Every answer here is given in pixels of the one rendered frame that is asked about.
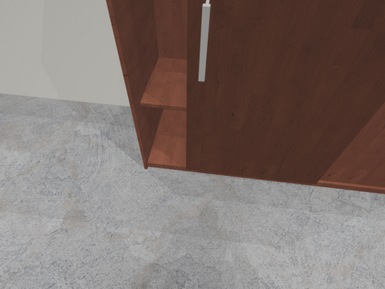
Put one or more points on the handle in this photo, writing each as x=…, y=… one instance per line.
x=204, y=39

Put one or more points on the wardrobe door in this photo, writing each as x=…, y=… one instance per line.
x=363, y=161
x=288, y=84

